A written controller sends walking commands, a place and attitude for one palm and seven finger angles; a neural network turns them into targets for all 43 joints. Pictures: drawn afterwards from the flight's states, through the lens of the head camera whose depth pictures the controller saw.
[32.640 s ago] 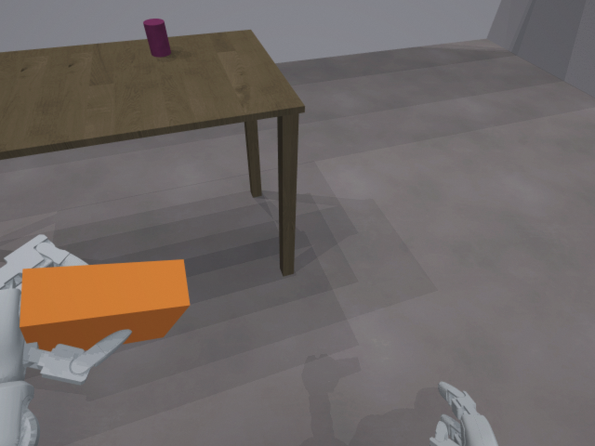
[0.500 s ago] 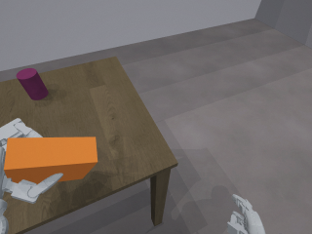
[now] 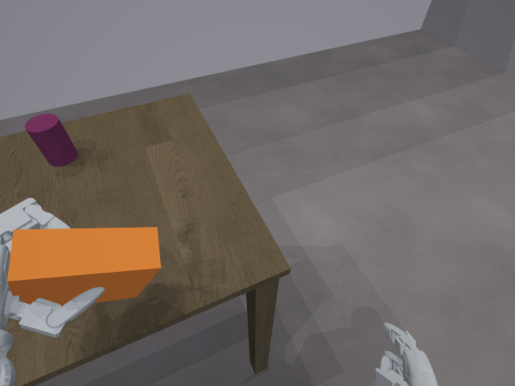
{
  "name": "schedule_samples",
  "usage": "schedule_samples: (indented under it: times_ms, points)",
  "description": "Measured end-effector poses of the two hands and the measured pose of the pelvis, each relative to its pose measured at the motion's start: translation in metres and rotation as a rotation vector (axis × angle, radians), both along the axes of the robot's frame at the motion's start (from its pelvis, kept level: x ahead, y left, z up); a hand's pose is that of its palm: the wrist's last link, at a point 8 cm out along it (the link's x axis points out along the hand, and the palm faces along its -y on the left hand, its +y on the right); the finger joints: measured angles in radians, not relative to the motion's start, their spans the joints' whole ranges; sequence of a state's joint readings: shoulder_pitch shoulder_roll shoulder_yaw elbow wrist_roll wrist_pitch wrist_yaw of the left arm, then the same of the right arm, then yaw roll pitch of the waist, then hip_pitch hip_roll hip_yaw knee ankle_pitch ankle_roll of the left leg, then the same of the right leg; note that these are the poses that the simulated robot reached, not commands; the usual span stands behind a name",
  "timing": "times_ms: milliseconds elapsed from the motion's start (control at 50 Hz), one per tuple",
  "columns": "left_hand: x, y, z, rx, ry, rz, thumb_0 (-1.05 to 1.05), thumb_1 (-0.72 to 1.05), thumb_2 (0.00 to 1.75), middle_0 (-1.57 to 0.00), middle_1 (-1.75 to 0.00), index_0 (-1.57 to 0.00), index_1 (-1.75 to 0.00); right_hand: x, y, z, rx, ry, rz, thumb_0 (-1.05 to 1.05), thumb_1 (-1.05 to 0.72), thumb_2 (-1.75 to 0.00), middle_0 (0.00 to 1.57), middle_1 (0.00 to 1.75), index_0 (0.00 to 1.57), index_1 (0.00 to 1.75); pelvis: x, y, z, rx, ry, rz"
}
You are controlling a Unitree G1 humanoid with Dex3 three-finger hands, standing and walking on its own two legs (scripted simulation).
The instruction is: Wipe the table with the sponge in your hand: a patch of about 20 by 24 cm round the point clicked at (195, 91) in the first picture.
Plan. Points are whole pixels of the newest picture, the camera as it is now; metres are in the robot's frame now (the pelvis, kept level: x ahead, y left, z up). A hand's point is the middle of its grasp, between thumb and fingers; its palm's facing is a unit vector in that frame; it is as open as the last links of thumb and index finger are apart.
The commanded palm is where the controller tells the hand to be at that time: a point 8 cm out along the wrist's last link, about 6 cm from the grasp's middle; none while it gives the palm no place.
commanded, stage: shuffle to correct the standing spot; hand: left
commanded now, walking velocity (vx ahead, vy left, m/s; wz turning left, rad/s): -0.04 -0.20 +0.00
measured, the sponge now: (108, 268) +0.23 +0.19 +0.13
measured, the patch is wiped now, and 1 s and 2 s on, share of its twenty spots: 0.00 0.00 0.00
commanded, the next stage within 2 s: come to a stop and stand still in 0.06 s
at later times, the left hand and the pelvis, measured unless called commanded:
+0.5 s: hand (49, 279) +0.21 +0.25 +0.15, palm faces +0.22 -0.88 -0.43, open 9.2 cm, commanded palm +0.16 +0.30 +0.18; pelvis -0.02 +0.03 +0.00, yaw -2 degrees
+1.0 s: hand out of the picture +0.22 +0.34 +0.16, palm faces +0.35 -0.86 -0.36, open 9.2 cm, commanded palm +0.16 +0.37 +0.18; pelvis +0.00 +0.10 +0.01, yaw -1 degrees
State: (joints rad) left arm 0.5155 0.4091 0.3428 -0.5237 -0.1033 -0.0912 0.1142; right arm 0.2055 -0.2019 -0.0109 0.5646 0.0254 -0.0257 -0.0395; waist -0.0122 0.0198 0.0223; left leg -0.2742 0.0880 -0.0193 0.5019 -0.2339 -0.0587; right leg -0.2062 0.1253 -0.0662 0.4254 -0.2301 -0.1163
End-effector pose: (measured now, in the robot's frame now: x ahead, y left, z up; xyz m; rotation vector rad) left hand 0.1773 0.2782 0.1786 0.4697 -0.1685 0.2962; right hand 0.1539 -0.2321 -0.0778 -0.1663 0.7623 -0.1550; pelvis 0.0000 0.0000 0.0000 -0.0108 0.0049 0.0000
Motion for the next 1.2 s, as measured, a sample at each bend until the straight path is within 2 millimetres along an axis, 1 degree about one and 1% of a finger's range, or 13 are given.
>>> schedule_samples:
  times_ms: [200,260,320,360,440,500,600,660,700,840,940,1040,1200]
  points:
    - [0.001,0.0,-0.001,-0.014,-0.011,0.006,-0.01,-0.44,1.07,-0.82,-1.4,-0.82,-1.4,0.004,-0.002,0.002,-0.014,0.002,0.0,0.01,-0.91,-0.9,0.2,0.3,0.2,0.3,0.002,0.0,0.0,0.001,-0.001,0.0]
    - [0.016,0.023,0.021,0.145,-0.092,-0.009,-0.01,-0.44,1.07,-0.82,-1.4,-0.82,-1.4,-0.001,-0.001,0.002,-0.044,0.008,0.053,0.01,-0.91,-0.9,0.2,0.3,0.2,0.3,-0.004,-0.004,0.001,0.01,0.004,0.002]
    - [0.025,0.044,0.022,0.128,-0.119,0.05,-0.01,-0.44,1.07,-0.82,-1.4,-0.82,-1.4,-0.005,-0.003,0.004,-0.036,-0.022,0.069,0.01,-0.91,-0.9,0.2,0.3,0.2,0.3,-0.012,-0.001,-0.001,0.017,0.01,-0.026]
    - [0.023,0.038,0.016,0.104,-0.106,0.034,-0.01,-0.44,1.07,-0.81,-1.4,-0.82,-1.41,-0.008,-0.005,0.005,-0.031,-0.052,0.056,0.01,-0.91,-0.9,0.2,0.3,0.2,0.3,-0.016,0.005,-0.003,0.02,0.007,-0.033]
    - [0.007,0.011,-0.004,0.039,-0.042,-0.083,-0.01,-0.44,1.07,-0.81,-1.41,-0.81,-1.41,-0.018,-0.003,0.006,-0.042,-0.063,0.011,0.01,-0.91,-0.9,0.2,0.3,0.2,0.3,-0.018,0.019,-0.003,0.014,0.004,-0.037]
    - [-0.004,0.013,-0.011,0.015,-0.024,-0.121,-0.01,-0.44,1.07,-0.81,-1.4,-0.82,-1.41,-0.027,0.008,0.007,-0.067,-0.037,-0.006,0.01,-0.91,-0.9,0.2,0.3,0.2,0.3,-0.016,0.028,-0.002,0.006,0.008,-0.041]
    - [-0.008,0.052,-0.005,0.016,-0.079,-0.034,-0.01,-0.44,1.07,-0.82,-1.4,-0.82,-1.4,-0.032,0.037,0.009,-0.077,0.0,0.019,0.01,-0.91,-0.9,0.2,0.3,0.2,0.3,-0.014,0.044,0.003,0.005,-0.004,-0.031]
    - [-0.005,0.072,-0.001,0.002,-0.121,0.024,-0.01,-0.44,1.07,-0.82,-1.4,-0.82,-1.4,-0.026,0.056,0.011,-0.063,-0.01,0.048,0.01,-0.91,-0.9,0.2,0.3,0.2,0.3,-0.012,0.054,0.004,0.001,-0.008,-0.029]
    - [-0.002,0.079,-0.001,-0.019,-0.141,0.038,-0.01,-0.44,1.07,-0.82,-1.4,-0.82,-1.4,-0.02,0.069,0.014,-0.052,-0.028,0.065,0.01,-0.91,-0.9,0.2,0.3,0.2,0.3,-0.011,0.061,0.005,-0.001,-0.009,-0.029]
    - [0.007,0.085,-0.009,-0.054,-0.127,-0.021,-0.01,-0.44,1.07,-0.81,-1.4,-0.82,-1.41,0.005,0.102,0.027,-0.038,-0.098,0.103,0.01,-0.91,-0.9,0.2,0.3,0.2,0.3,-0.005,0.081,0.006,-0.009,-0.011,-0.028]
    - [0.008,0.098,-0.008,-0.031,-0.122,-0.033,-0.01,-0.44,1.07,-0.82,-1.4,-0.82,-1.4,0.016,0.114,0.034,-0.05,-0.118,0.114,0.01,-0.91,-0.9,0.2,0.3,0.2,0.3,-0.003,0.092,0.006,-0.013,-0.011,-0.026]
    - [0.007,0.11,-0.004,-0.013,-0.135,-0.014,-0.01,-0.44,1.07,-0.82,-1.4,-0.82,-1.4,0.018,0.118,0.032,-0.059,-0.1,0.122,0.01,-0.91,-0.9,0.2,0.3,0.2,0.3,-0.003,0.099,0.005,-0.012,-0.011,-0.023]
    - [0.004,0.107,-0.004,-0.008,-0.119,-0.015,-0.01,-0.44,1.07,-0.82,-1.4,-0.82,-1.41,0.008,0.117,0.022,-0.044,-0.053,0.106,0.01,-0.91,-0.9,0.2,0.3,0.2,0.3,-0.004,0.1,0.005,-0.012,-0.016,-0.018]
